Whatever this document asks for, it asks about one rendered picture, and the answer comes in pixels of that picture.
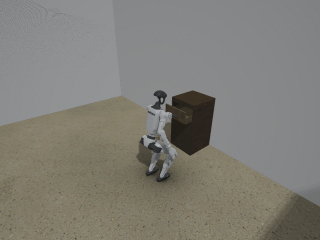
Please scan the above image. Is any right robot hand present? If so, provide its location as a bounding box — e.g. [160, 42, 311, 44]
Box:
[168, 148, 178, 161]

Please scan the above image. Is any cabinet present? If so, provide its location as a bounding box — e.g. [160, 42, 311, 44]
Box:
[170, 90, 216, 156]

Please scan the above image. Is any humanoid robot head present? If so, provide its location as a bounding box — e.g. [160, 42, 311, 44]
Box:
[151, 90, 167, 110]

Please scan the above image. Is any drawer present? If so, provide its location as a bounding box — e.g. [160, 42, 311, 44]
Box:
[165, 103, 193, 125]

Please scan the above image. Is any right robot upper arm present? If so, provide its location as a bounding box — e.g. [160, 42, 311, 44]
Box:
[157, 110, 169, 136]

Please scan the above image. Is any left robot hand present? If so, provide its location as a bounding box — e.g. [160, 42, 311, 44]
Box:
[167, 112, 172, 120]

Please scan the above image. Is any robot left foot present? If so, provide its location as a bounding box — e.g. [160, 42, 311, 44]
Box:
[146, 167, 159, 176]

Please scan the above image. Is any robot right forearm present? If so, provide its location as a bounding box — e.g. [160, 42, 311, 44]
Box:
[160, 130, 172, 151]

